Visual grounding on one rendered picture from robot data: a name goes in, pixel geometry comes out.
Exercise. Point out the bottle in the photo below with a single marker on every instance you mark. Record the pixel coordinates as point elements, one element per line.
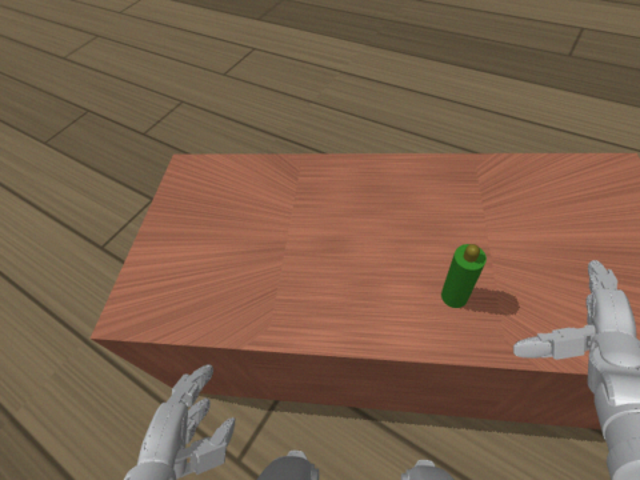
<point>465,269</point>

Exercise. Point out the right robot arm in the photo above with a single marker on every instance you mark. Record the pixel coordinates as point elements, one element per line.
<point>614,378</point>

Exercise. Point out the left robot arm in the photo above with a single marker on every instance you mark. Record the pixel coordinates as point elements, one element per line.
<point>151,471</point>

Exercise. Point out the right robot hand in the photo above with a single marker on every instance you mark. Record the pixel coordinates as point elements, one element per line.
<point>608,310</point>

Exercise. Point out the left robot hand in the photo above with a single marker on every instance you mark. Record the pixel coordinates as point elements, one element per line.
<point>173,426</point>

